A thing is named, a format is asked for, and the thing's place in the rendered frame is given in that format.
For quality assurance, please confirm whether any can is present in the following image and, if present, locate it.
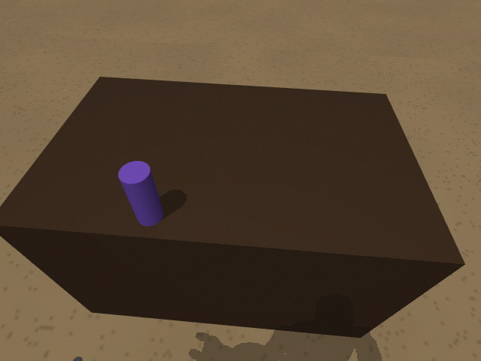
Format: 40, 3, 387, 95
118, 161, 164, 226

